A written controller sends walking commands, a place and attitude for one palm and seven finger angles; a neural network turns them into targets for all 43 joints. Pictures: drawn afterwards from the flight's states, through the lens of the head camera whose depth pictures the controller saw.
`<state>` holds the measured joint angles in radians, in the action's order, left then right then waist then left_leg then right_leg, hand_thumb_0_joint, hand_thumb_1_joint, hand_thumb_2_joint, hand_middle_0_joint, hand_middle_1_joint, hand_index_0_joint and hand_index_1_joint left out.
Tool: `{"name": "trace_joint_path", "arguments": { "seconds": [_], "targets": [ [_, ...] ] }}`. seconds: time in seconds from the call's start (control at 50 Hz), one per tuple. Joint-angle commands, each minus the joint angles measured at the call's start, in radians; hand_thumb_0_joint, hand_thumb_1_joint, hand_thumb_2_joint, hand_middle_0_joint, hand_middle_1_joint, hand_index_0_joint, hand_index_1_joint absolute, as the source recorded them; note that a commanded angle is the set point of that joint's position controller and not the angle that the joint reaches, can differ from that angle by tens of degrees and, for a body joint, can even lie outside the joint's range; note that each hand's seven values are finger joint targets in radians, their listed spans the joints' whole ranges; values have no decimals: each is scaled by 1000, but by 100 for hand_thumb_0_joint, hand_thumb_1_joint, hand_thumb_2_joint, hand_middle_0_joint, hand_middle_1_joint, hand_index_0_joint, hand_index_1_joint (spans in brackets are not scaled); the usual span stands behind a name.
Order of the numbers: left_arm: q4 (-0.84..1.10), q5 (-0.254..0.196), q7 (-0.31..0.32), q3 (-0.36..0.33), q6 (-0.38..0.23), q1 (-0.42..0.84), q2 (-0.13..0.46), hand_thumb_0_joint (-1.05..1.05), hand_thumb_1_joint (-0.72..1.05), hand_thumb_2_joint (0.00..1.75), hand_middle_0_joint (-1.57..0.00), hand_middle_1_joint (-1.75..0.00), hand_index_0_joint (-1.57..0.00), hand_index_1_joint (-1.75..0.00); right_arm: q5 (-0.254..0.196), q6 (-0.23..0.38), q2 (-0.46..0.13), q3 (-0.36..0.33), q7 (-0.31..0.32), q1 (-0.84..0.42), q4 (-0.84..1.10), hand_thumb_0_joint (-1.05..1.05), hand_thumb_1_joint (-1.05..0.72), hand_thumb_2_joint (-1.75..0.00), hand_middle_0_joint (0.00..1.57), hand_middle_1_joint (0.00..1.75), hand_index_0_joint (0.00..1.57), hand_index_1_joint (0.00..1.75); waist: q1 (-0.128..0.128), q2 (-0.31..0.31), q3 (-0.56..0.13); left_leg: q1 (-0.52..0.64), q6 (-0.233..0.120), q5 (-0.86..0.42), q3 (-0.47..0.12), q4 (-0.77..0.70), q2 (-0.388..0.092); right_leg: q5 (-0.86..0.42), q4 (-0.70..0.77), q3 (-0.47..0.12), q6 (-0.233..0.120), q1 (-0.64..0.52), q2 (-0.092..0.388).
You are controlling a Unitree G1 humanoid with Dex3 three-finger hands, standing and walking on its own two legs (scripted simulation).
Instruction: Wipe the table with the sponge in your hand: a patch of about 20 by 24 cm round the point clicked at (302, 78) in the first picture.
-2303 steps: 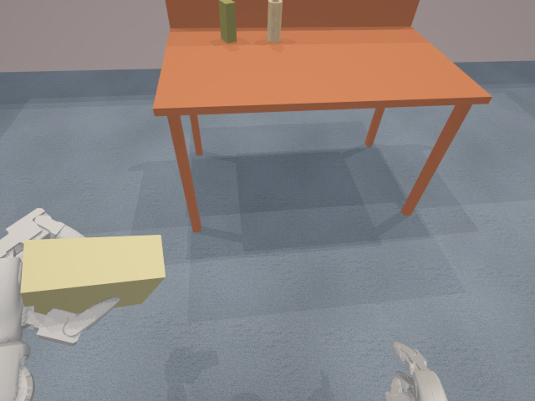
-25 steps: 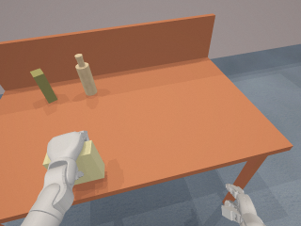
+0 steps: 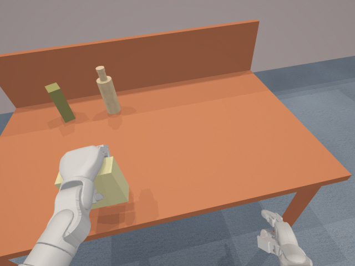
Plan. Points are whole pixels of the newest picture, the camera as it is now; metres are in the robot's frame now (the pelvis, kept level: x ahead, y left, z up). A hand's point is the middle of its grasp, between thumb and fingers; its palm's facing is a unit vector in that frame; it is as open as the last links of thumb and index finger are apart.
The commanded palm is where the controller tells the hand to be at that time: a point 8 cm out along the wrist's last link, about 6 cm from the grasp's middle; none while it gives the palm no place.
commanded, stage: lift the sponge slowly off the table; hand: left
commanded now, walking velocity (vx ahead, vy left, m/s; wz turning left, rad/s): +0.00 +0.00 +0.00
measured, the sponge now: (99, 189) +0.27 +0.25 +0.02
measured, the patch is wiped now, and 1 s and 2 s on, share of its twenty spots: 1.00 1.00 1.00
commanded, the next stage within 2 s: bring the sponge back beside the body in 0.58 s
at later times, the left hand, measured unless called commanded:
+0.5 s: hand (92, 163) +0.29 +0.25 +0.10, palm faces +0.03 -0.11 -0.99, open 9.5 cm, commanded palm +0.26 +0.25 +0.17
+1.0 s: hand (80, 171) +0.27 +0.27 +0.10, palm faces +0.03 -0.12 -0.99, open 9.5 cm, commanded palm +0.23 +0.26 +0.17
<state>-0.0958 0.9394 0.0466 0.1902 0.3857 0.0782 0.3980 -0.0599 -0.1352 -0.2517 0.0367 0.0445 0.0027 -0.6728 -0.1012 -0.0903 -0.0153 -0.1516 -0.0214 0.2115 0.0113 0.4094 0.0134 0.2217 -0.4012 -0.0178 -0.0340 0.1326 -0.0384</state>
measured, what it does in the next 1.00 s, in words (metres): stands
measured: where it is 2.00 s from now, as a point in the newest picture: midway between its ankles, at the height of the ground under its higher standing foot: outside the picture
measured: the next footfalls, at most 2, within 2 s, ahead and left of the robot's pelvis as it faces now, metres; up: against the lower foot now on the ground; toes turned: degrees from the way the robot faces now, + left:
none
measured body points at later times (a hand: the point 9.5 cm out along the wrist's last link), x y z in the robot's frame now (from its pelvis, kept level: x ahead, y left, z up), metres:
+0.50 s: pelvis +0.00 +0.00 +0.00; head -0.01 -0.04 +0.45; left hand +0.28 +0.25 +0.15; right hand +0.26 -0.21 -0.08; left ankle +0.01 +0.11 -0.74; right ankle +0.00 -0.10 -0.74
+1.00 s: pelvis +0.00 +0.00 +0.00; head -0.01 -0.04 +0.45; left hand +0.26 +0.27 +0.15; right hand +0.26 -0.20 -0.08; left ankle +0.01 +0.11 -0.74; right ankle +0.00 -0.10 -0.74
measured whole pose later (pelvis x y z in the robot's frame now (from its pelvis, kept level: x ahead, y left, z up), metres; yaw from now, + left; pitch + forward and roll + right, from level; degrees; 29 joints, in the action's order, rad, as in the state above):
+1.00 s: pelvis +0.00 +0.00 +0.00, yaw +0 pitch -3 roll +0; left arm 0.08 0.90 -0.04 0.12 0.41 0.01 0.47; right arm -0.05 -0.14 -0.27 0.05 0.04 -0.02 -0.66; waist -0.11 -0.10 0.01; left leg -0.12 -0.02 0.21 0.01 0.39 0.01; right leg 0.21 -0.37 -0.02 -0.04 0.10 -0.04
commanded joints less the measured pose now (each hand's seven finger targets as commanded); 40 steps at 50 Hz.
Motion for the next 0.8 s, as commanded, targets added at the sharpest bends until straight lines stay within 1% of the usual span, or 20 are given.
{"name": "trace_joint_path", "arguments": {
  "seconds": [0.0,0.14,0.16,0.2,0.22,0.26,0.3,0.32,0.34,0.4,0.42,0.44,0.5,0.52,0.58,0.62,0.64,0.72,0.74,0.78],
  "targets": [
    [232,40,39,-112,-13,388,191,0,10,130,-120,-160,-120,-160,-3,59,-98,-36,14,-227,172,0,-90,-90,20,30,20,30,11,31,-217,86,-24,-169,-57,-46,10,-147,76,-70,-50,-27,-2],
    [270,35,31,-130,-1,348,197,0,10,130,-120,-160,-120,-160,0,60,-99,-34,4,-235,183,0,-90,-90,20,30,20,30,-6,39,-259,95,-22,-230,-59,-49,8,-226,65,-66,-54,-86,-1],
    [252,35,29,-129,9,340,197,0,10,130,-120,-160,-120,-160,-1,57,-99,-33,3,-239,176,0,-90,-90,20,30,20,30,-1,53,-229,88,-20,-233,-57,-50,6,-232,69,-73,-53,-71,1],
    [254,35,25,-151,28,347,226,0,10,130,-120,-160,-120,-160,-1,47,-106,-33,2,-244,176,0,-90,-90,20,30,20,30,-5,68,-243,81,-21,-234,-54,-53,7,-250,64,-74,-50,-89,6],
    [269,35,25,-197,35,332,274,0,10,130,-120,-160,-120,-160,1,45,-112,-33,1,-253,178,0,-90,-90,20,30,20,30,-12,53,-239,81,-21,-230,-58,-56,9,-238,70,-97,-56,-98,1],
    [271,34,13,-138,51,339,213,0,10,130,-120,-160,-120,-160,-5,42,-102,-28,0,-262,179,0,-90,-90,20,30,20,30,-2,54,-220,83,-20,-234,-53,-55,7,-238,70,-79,-50,-81,7],
    [280,26,1,-133,60,354,220,0,10,130,-120,-160,-120,-160,-6,41,-106,-29,2,-264,181,0,-90,-90,20,30,20,30,1,54,-219,89,-25,-231,-53,-52,7,-240,73,-79,-48,-77,9],
    [296,28,-3,-174,60,363,268,0,10,130,-120,-160,-120,-160,-3,41,-113,-27,2,-265,182,0,-90,-90,20,30,20,30,-1,55,-228,91,-25,-216,-59,-57,8,-212,80,-99,-53,-84,2],
    [318,28,-10,-139,59,386,234,0,10,130,-120,-160,-120,-160,-5,45,-105,-23,4,-270,193,0,-90,-90,20,30,20,30,-2,34,-248,96,-29,-227,-54,-52,11,-232,72,-79,-49,-97,9],
    [312,29,-24,-126,49,400,231,0,10,130,-120,-160,-120,-160,-5,45,-104,-24,8,-263,181,0,-90,-90,20,30,20,30,8,41,-232,105,-27,-227,-54,-50,9,-228,79,-83,-48,-74,9],
    [337,26,-25,-163,42,397,265,0,10,130,-120,-160,-120,-160,-3,50,-108,-25,7,-265,187,0,-90,-90,20,30,20,30,4,41,-234,108,-27,-218,-63,-54,7,-210,82,-97,-53,-79,1],
    [347,24,-27,-138,38,394,236,0,10,130,-120,-160,-120,-160,-4,54,-101,-23,7,-264,195,0,-90,-90,20,30,20,30,-2,33,-259,109,-30,-235,-58,-49,10,-237,71,-78,-51,-99,6],
    [283,26,-32,-161,45,365,256,0,10,130,-120,-160,-120,-160,-2,44,-108,-23,8,-252,175,0,-90,-90,20,30,20,30,3,70,-221,91,-23,-239,-56,-49,7,-255,77,-85,-48,-81,10],
    [290,23,-30,-197,48,345,289,0,10,130,-120,-160,-120,-160,-3,44,-114,-24,4,-257,179,0,-90,-90,20,30,20,30,-3,52,-222,89,-22,-228,-60,-54,8,-235,80,-104,-54,-86,4],
    [280,20,-39,-144,55,350,232,0,10,130,-120,-160,-120,-160,-4,40,-110,-22,5,-260,184,0,-90,-90,20,30,20,30,3,66,-215,84,-25,-233,-53,-48,9,-252,75,-81,-46,-79,12],
    [292,25,-37,-205,52,367,309,0,10,130,-120,-160,-120,-160,0,40,-120,-22,8,-261,181,0,-90,-90,20,30,20,30,-1,50,-229,89,-25,-218,-59,-51,9,-227,80,-108,-52,-83,5],
    [316,23,-39,-166,47,376,264,0,10,130,-120,-160,-120,-160,-4,44,-109,-22,7,-260,193,0,-90,-90,20,30,20,30,1,28,-249,89,-28,-226,-51,-45,11,-239,72,-83,-48,-97,13],
    [376,13,-41,-202,21,297,288,0,10,130,-120,-160,-120,-160,3,50,-112,-26,1,-258,199,0,-90,-90,20,30,20,30,-9,17,-256,109,-25,-270,-66,-41,9,-292,63,-102,-54,-106,5],
    [377,13,-40,-186,19,292,266,0,10,130,-120,-160,-120,-160,3,51,-106,-27,0,-251,201,0,-90,-90,20,30,20,30,-9,33,-265,104,-28,-272,-59,-37,9,-295,57,-82,-49,-114,9],
    [348,15,-35,-201,19,256,275,0,10,130,-120,-160,-120,-160,5,49,-110,-28,-1,-244,191,0,-90,-90,20,30,20,30,-9,53,-231,97,-25,-276,-60,-36,6,-304,62,-85,-49,-93,9]
  ]
}}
